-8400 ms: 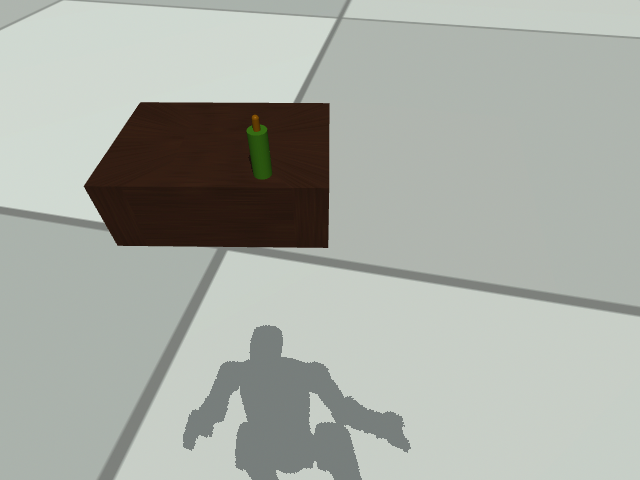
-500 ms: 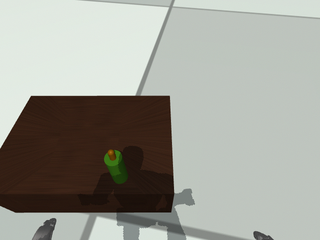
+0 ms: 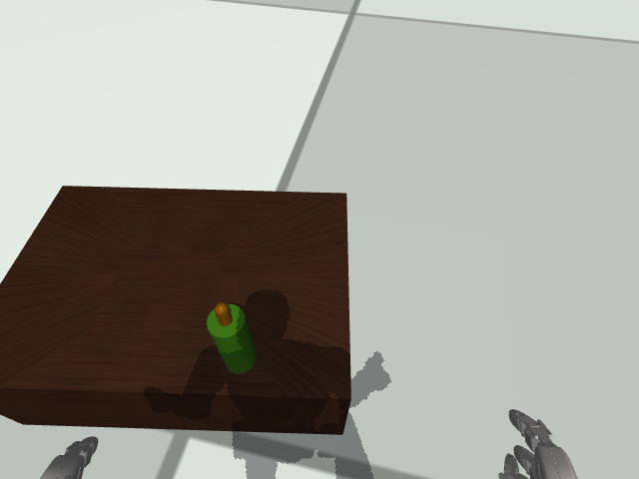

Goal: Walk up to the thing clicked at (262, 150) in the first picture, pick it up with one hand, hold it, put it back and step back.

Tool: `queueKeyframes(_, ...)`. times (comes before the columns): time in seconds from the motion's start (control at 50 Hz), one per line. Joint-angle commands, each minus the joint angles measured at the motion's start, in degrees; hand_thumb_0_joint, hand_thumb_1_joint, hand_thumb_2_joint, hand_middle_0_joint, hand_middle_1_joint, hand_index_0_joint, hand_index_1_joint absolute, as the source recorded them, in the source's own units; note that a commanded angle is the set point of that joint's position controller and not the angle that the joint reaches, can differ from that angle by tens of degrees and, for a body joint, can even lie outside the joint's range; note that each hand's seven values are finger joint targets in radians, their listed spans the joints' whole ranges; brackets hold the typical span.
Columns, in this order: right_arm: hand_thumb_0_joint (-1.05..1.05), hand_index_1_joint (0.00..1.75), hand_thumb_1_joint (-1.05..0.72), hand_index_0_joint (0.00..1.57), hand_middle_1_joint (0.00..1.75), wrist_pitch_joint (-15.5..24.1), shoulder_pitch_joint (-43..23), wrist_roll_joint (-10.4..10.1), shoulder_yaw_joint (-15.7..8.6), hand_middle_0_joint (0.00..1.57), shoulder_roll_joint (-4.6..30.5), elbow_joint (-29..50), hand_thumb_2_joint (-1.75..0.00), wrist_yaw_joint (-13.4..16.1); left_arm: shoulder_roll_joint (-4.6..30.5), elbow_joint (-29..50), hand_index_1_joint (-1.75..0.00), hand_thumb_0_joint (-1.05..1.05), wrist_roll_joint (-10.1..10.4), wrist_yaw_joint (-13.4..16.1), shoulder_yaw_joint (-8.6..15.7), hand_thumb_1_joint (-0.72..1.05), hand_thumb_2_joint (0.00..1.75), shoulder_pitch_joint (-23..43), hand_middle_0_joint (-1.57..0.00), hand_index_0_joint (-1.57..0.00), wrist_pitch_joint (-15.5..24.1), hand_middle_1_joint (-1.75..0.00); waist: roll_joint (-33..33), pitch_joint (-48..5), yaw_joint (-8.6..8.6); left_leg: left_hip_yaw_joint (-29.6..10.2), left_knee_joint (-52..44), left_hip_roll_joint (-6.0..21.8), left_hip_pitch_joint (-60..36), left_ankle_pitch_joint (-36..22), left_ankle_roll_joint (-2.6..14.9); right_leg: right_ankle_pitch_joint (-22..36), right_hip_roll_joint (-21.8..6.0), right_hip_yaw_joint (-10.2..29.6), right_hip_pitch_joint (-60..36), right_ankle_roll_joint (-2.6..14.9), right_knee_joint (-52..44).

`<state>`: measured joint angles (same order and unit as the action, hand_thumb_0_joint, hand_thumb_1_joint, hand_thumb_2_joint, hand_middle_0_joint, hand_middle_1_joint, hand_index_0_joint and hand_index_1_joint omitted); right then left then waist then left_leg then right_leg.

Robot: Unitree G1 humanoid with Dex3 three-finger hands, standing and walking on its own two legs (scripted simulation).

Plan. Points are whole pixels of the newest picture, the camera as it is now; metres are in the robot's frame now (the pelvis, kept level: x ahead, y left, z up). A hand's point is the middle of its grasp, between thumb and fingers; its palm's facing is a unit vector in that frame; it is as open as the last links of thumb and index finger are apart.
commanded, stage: go down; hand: left
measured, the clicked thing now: (231, 335) +0.45 +0.20 -0.29
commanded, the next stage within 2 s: none
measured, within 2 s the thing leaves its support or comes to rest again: neither
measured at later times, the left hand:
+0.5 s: hand out of the picture +0.13 +0.28 -0.10, palm faces +0.06 -0.94 -0.33, open 17.6 cm
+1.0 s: hand (84, 471) +0.17 +0.31 -0.08, palm faces +0.15 -0.94 -0.31, open 17.5 cm
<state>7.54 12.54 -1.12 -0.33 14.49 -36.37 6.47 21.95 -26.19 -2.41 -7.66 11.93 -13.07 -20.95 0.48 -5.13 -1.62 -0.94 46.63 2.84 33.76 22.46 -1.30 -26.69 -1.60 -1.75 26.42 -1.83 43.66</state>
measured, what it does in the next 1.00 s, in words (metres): stands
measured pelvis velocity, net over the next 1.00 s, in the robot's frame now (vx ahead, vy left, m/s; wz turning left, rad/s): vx -0.03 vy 0.00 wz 0.01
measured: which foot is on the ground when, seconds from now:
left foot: down 0.00-1.00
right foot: down 0.00-1.00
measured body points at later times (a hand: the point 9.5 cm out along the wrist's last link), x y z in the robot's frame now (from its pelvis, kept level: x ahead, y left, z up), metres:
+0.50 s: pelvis -0.01 +0.00 -0.03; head +0.02 +0.01 +0.42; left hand +0.13 +0.33 -0.08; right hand +0.15 -0.25 -0.10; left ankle +0.00 +0.13 -0.71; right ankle -0.05 -0.14 -0.71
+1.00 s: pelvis -0.03 +0.00 -0.03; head +0.01 +0.03 +0.42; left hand +0.17 +0.35 -0.06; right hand +0.13 -0.25 -0.10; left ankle +0.00 +0.13 -0.71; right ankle -0.05 -0.14 -0.71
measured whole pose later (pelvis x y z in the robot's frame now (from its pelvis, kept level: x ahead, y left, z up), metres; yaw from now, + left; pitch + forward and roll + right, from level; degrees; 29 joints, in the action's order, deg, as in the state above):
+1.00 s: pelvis -0.03 +0.00 -0.03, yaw +1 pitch +12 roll -3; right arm 14.8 14.9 -1.5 2.6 13.5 -34.8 12.1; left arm 26.5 -12.5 3.3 -8.0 17.4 -11.8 -26.0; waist 1.2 -7.4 -2.2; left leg -3.6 59.8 3.2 45.9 25.7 -1.2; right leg -30.2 -0.9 -3.5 37.1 -1.9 55.8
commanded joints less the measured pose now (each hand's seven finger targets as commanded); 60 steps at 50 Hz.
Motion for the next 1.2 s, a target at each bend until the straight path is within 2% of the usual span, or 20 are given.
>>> queueKeyframes(0.0, 0.0, 0.3, -0.86, 0.2, 0.3, 2.89, -0.17, 0.32, -3.2, 0.2, 8.32, 7.51, -0.88, 0.94, 12.65, 10.54, -0.06, 0.0, -0.06, -0.16, 5.15, -0.61, 0.0, -0.06, -0.09, -0.09, 0.46, -0.06, 3.92, -10.57, 0.2, 0.69, -1.95, -1.78, -10.53, -23.02, 1.97, 21.94, 2.34, -1.26, 2.65, 1.17, -2.44)
queueKeyframes(0.08, 0.0, 0.3, -0.86, 0.2, 0.3, 3.33, -0.01, 0.32, -3.31, 0.2, 8.24, 9.43, -0.88, 1.35, 12.55, 14.62, -0.06, 0.0, 0.5, -0.1, 5.73, -0.61, 0.02, -2.52, -0.08, -0.08, -0.33, -0.06, 2.69, -12.32, -0.01, 0.67, 1.01, -1.8, -9.1, -23.68, 2.32, 23.43, 2.26, -1.05, 4.35, 0.62, -0.46)
queueKeyframes(0.12, 0.0, 0.3, -0.86, 0.2, 0.3, 3.54, -0.07, 0.33, -3.36, 0.2, 7.99, 10.03, -0.88, 1.53, 13.55, 17.87, -0.05, 0.0, 0.63, 0.12, 6.67, -0.61, 0.02, -3.32, -0.09, -0.09, -0.84, -0.05, 4.43, -14.41, 0.83, 0.33, 1.92, -1.67, -9.13, -24.41, 2.28, 23.36, 2.21, -1.18, 4.76, 0.73, 0.59)
queueKeyframes(0.14, 0.0, 0.3, -0.87, 0.2, 0.3, 3.53, -0.16, 0.24, -3.28, 0.2, 8.11, 9.77, -0.89, 1.61, 12.71, 16.29, -0.04, 0.0, 0.78, 0.14, 6.14, -0.61, 0.01, -3.73, -0.08, -0.08, -1.27, -0.04, 3.17, -12.64, 0.03, 0.1, 1.99, -1.56, -7.89, -23.28, 2.32, 22.08, 2.42, -1.32, 5.52, 0.74, 0.74)
queueKeyframes(0.22, 0.0, 0.3, -0.87, 0.2, 0.3, 3.85, -0.17, 0.15, -3.13, 0.2, 7.77, 10.75, -0.89, 1.96, 13.04, 20.23, -0.05, 0.0, 1.2, 0.32, 6.8, -0.61, 0.03, -5.64, -0.08, -0.08, -2.66, -0.05, 4.36, -12.66, 0.73, -0.1, 2.59, -1.55, -6.4, -21.27, 2.15, 19.88, 2.51, -1.51, 6.64, 0.99, 1.68)
queueKeyframes(0.44, 0.0, 0.3, -0.86, 0.2, 0.3, 5.13, -0.41, -0.12, -2.71, 0.2, 7.3, 13.08, -0.88, 3.25, 12.79, 26.94, -0.05, 0.0, 2.1, 0.33, 6.97, -0.61, 0.02, -7.9, -0.08, -0.08, -6.1, -0.05, 5.48, -9.64, 0.65, -0.48, 2.81, -1.64, -1.72, -11.4, 1.7, 10.72, 2.63, -2.1, 10.7, 1.54, 2.23)
queueKeyframes(0.46, 0.0, 0.3, -0.86, 0.2, 0.3, 5.33, -0.25, -0.14, -2.72, 0.2, 7.26, 13.25, -0.89, 3.39, 12.72, 27.28, -0.05, 0.0, 2.0, 0.28, 6.44, -0.61, 0.02, -7.58, -0.08, -0.08, -6.23, -0.05, 4.97, -10.33, -0.31, -0.54, 3.02, -1.68, -2.02, -10.73, 1.85, 10.46, 2.66, -1.98, 11.01, 1.39, 2.13)
queueKeyframes(0.52, 0.0, 0.3, -0.86, 0.2, 0.3, 5.9, -0.24, -0.19, -2.39, 0.2, 7.03, 13.29, -0.88, 3.85, 12.42, 28.45, -0.05, 0.0, 2.35, 0.54, 6.74, -0.61, 0.03, -8.1, -0.08, -0.08, -6.52, -0.05, 5.75, -9.34, 0.0, -0.58, 2.6, -1.69, -1.06, -7.95, 1.51, 7.92, 2.7, -2.13, 11.55, 1.69, 2.33)
queueKeyframes(0.54, 0.0, 0.3, -0.86, 0.2, 0.3, 6.16, -0.14, -0.19, -2.54, 0.2, 7.1, 13.41, -0.88, 4.0, 13.79, 29.92, -0.05, 0.0, 2.25, 0.65, 7.6, -0.61, 0.03, -7.38, -0.07, -0.08, -6.44, -0.05, 6.2, -10.79, 0.05, -0.8, 2.93, -1.65, -1.44, -8.43, 1.66, 8.33, 2.65, -2.02, 11.62, 1.64, 2.52)
queueKeyframes(0.58, 0.0, 0.3, -0.85, 0.2, 0.3, 6.57, -0.03, -0.1, -2.31, 0.2, 6.94, 13.38, -0.88, 4.27, 12.57, 29.57, -0.06, 0.0, 2.35, 0.79, 6.87, -0.61, 0.05, -8.51, -0.07, -0.07, -6.66, -0.06, 5.73, -9.96, -0.01, -0.96, 2.78, -1.56, -0.82, -7.62, 1.49, 7.62, 2.78, -2.38, 11.95, 1.71, 2.92)
queueKeyframes(0.7, 0.0, 0.3, -0.86, 0.2, 0.3, 7.37, 0.41, -0.07, -2.0, 0.2, 6.81, 12.86, -0.89, 4.81, 12.98, 30.2, -0.07, 0.0, 2.48, 1.35, 7.33, -0.61, 0.06, -9.16, -0.07, -0.07, -6.88, -0.07, 6.55, -10.02, 0.14, -1.05, 2.84, -1.55, -0.55, -6.76, 1.47, 7.08, 2.78, -2.15, 11.87, 1.78, 3.07)
queueKeyframes(0.74, 0.0, 0.3, -0.86, 0.2, 0.3, 7.78, 0.34, -0.01, -1.97, 0.2, 7.15, 12.6, -0.89, 5.1, 13.25, 30.38, -0.07, 0.0, 2.52, 1.42, 7.08, -0.61, 0.07, -6.87, -0.07, -0.07, -6.8, -0.06, 6.47, -9.69, -0.73, -1.19, 2.83, -1.37, -0.93, -6.67, 1.44, 7.01, 2.92, -2.24, 12.78, 1.67, 3.2)
queueKeyframes(0.82, 0.0, 0.3, -0.85, 0.2, 0.3, 8.89, 0.35, -0.02, -1.59, 0.2, 7.28, 11.75, -0.89, 5.79, 16.33, 30.51, -0.07, 0.0, 3.08, 1.85, 9.03, -0.61, 0.09, 1.3, -0.06, -0.05, -5.02, -0.06, 6.49, -9.33, -1.38, -1.53, 2.59, -1.23, -0.32, -4.17, 1.48, 5.34, 2.73, -1.89, 13.32, 1.6, 2.85)
queueKeyframes(0.92, 0.0, 0.3, -0.86, 0.2, 0.3, 10.48, 0.97, -0.19, -0.95, 0.2, 8.12, 9.09, -0.89, 6.52, 20.9, 25.12, -0.07, 0.0, 5.1, 0.54, 12.69, -0.6, 0.1, 11.03, -0.06, -0.04, -1.47, -0.06, 6.79, -9.51, -1.69, -1.13, 2.55, -1.48, -0.32, -2.55, 1.57, 4.58, 2.41, -0.94, 13.08, 1.41, 2.15)
queueKeyframes(0.96, 0.0, 0.3, -0.87, 0.2, 0.3, 10.92, 0.83, -0.16, -0.48, 0.2, 8.25, 8.06, -0.89, 6.63, 22.72, 21.94, -0.07, 0.0, 5.96, -0.7, 14.12, -0.61, 0.1, 15.36, -0.06, -0.04, 0.1, -0.05, 6.52, -9.65, -2.31, -1.2, 2.51, -1.45, -0.57, -2.91, 1.67, 5.29, 2.34, -0.77, 12.82, 1.36, 1.85)
queueKeyframes(1.04, 0.0, 0.3, -0.88, 0.2, 0.3, 11.08, 2.02, 0.03, -0.66, 0.2, 9.04, 5.19, -0.9, 6.32, 26.09, 11.8, -0.08, 0.0, 6.93, -4.05, 17.22, -0.6, 0.11, 19.57, -0.06, -0.04, 2.77, -0.06, 7.3, -11.93, -1.04, -1.04, 2.7, -1.56, -1.73, -7.37, 1.71, 8.93, 2.22, -0.63, 10.53, 1.61, 1.8)
queueKeyframes(1.1, 0.0, 0.3, -0.88, 0.2, 0.3, 10.89, 3.18, 0.13, -1.22, 0.2, 9.76, 4.23, -0.9, 5.78, 27.0, 6.41, -0.07, 0.0, 7.08, -7.33, 17.54, -0.61, 0.09, 22.97, -0.06, -0.04, 4.56, -0.06, 8.81, -13.41, -0.58, -1.34, 1.81, -1.27, -3.92, -9.99, 1.44, 10.23, 2.62, -1.26, 10.58, 2.07, 2.19)
queueKeyframes(1.12, 0.0, 0.3, -0.89, 0.2, 0.3, 10.73, 3.51, 0.21, -1.29, 0.2, 9.82, 3.6, -0.9, 5.57, 27.97, 3.63, -0.07, 0.0, 7.39, -8.46, 18.72, -0.61, 0.09, 23.63, -0.06, -0.04, 5.3, -0.05, 8.3, -13.47, -0.43, -1.45, 2.04, -1.14, -3.86, -11.1, 1.52, 11.06, 2.68, -1.44, 10.18, 1.95, 2.23)
queueKeyframes(1.14, 0.0, 0.3, -0.89, 0.2, 0.3, 10.81, 3.48, 0.26, -1.29, 0.2, 10.04, 4.26, -0.9, 5.32, 26.6, -0.83, -0.07, 0.0, 7.31, -9.66, 18.02, -0.61, 0.08, 23.43, -0.07, -0.05, 6.03, -0.06, 6.77, -12.42, -0.99, -1.61, 2.01, -1.0, -2.94, -11.18, 1.6, 11.02, 2.9, -1.73, 11.0, 2.04, 2.52)
queueKeyframes(1.18, 0.0, 0.3, -0.9, 0.2, 0.3, 10.84, 4.48, 0.47, -1.73, 0.2, 10.31, 3.66, -0.9, 4.91, 29.25, -1.29, -0.07, 0.0, 7.61, -12.02, 19.65, -0.61, 0.07, 27.21, -0.07, -0.05, 8.85, -0.06, 8.44, -14.42, -0.26, -1.38, 2.36, -0.86, -3.8, -12.95, 1.58, 11.92, 2.94, -1.76, 11.29, 2.27, 3.27)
